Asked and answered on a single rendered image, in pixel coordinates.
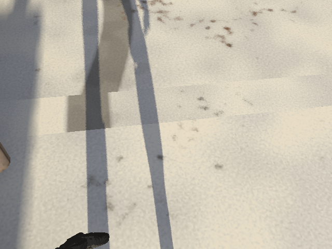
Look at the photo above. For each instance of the left robot hand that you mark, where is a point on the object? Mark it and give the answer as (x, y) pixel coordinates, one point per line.
(85, 241)

